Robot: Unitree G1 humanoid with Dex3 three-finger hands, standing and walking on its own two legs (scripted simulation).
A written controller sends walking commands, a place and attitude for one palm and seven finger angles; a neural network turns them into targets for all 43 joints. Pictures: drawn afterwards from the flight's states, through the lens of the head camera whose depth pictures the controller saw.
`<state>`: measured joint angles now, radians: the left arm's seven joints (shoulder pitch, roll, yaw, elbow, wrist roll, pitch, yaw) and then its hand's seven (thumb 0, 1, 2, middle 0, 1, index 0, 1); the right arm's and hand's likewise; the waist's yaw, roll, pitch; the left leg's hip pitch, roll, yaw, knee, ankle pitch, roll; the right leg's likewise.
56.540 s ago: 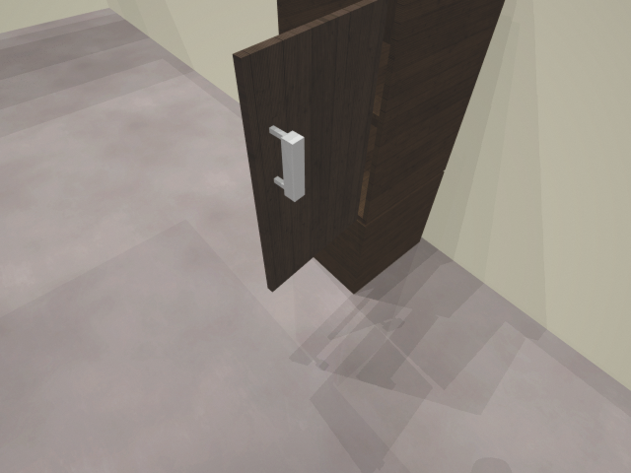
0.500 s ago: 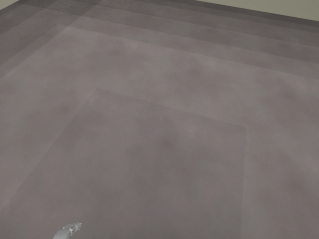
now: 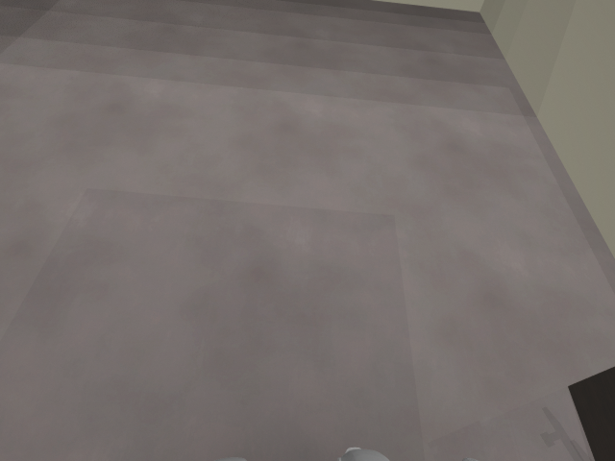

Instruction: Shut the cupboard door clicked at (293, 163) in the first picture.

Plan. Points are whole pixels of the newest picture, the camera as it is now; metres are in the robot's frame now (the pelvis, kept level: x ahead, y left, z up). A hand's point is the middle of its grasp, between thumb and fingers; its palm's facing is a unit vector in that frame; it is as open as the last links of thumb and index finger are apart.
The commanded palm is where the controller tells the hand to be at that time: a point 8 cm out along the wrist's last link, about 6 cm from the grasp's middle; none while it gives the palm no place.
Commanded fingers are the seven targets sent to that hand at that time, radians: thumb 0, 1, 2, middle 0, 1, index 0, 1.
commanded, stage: turn to face it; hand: left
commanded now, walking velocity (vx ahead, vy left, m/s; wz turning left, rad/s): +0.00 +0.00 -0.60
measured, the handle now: out of the picture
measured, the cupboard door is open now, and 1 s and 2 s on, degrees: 20 20 20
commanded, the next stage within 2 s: take the last steps up to it in 1.88 s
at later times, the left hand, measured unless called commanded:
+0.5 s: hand (217, 455) +0.14 +0.13 -0.14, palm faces -0.28 -0.93 -0.26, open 7.4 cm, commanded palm none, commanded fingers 0.00 0.90 0.90 -0.20 -0.30 -0.20 -0.30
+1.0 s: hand (251, 388) +0.24 +0.10 -0.15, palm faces -0.55 -0.81 -0.23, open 7.4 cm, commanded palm none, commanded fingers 0.00 0.90 0.90 -0.20 -0.30 -0.20 -0.30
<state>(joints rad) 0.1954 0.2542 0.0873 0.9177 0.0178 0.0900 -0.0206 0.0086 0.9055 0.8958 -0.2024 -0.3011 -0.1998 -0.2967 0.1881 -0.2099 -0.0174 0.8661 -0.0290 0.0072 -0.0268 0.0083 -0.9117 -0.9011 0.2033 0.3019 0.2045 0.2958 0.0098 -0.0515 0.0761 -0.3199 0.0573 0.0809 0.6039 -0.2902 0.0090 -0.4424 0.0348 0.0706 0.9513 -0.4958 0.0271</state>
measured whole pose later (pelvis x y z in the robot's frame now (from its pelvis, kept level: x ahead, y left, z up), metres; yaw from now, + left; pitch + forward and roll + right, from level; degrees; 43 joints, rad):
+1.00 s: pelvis +0.03 -0.02 +0.01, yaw -35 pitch +1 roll -2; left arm 0.13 0.26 0.09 0.89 0.02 0.08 -0.04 0.01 0.91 0.90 -0.20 -0.30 -0.19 -0.30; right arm 0.23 -0.22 -0.03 0.89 -0.03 0.02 -0.02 0.01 -0.91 -0.90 0.21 0.30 0.21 0.30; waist -0.01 0.02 0.10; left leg -0.24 0.16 0.19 0.56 -0.32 -0.02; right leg -0.35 -0.02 -0.06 0.75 -0.42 0.03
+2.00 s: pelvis +0.05 -0.05 +0.01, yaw -64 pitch +1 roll +0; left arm 0.18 0.17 0.04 0.96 0.02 0.03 0.00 0.01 0.90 0.90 -0.20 -0.30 -0.20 -0.30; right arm 0.24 -0.23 -0.05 0.98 -0.02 0.06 -0.01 0.01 -0.91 -0.90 0.20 0.30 0.20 0.30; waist -0.03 0.02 0.05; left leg -0.46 0.06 0.06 0.96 -0.41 -0.07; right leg -0.22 0.00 -0.01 0.46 -0.27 -0.02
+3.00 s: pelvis +0.07 -0.35 +0.00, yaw -71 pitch -1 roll -1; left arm 0.30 0.17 0.04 1.13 0.01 -0.01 0.01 0.00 0.92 0.90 -0.20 -0.30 -0.20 -0.30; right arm 0.15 -0.15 -0.01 0.98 -0.04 -0.05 -0.01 0.00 -0.91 -0.90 0.20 0.30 0.20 0.30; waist 0.00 -0.04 0.03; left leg -0.37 0.04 0.14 0.62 -0.24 0.06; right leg -0.18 0.01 -0.09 0.74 -0.50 -0.03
